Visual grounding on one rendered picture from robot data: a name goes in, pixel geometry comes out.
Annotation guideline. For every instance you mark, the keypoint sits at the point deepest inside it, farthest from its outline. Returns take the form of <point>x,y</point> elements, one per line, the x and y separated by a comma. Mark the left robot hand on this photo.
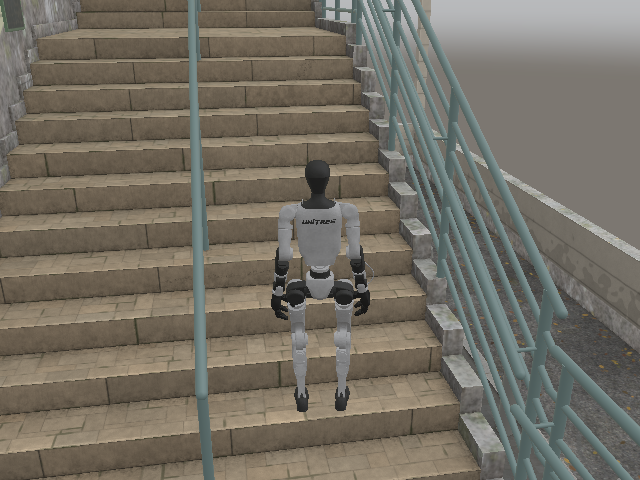
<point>277,307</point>

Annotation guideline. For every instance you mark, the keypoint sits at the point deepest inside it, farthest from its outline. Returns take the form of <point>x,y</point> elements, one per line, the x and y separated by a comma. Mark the left robot upper arm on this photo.
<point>286,214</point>

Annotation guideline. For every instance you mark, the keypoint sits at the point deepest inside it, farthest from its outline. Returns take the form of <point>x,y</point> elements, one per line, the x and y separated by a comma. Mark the right robot upper arm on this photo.
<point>350,212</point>

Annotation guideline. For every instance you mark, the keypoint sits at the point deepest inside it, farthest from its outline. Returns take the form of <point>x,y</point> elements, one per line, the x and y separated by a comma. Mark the right robot hand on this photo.
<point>364,302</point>

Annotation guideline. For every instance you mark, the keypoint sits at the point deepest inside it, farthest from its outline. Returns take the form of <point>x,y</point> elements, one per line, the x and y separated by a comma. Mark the robot right forearm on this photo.
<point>359,274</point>

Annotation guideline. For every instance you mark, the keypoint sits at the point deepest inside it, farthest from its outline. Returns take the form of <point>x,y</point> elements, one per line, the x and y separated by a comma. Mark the right robot shin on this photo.
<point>342,365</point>

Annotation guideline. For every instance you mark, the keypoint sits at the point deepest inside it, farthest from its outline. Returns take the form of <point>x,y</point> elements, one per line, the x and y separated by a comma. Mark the robot left forearm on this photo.
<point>280,275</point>

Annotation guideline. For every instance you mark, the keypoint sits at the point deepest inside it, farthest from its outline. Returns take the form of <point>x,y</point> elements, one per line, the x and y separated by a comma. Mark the humanoid robot torso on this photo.
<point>319,242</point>

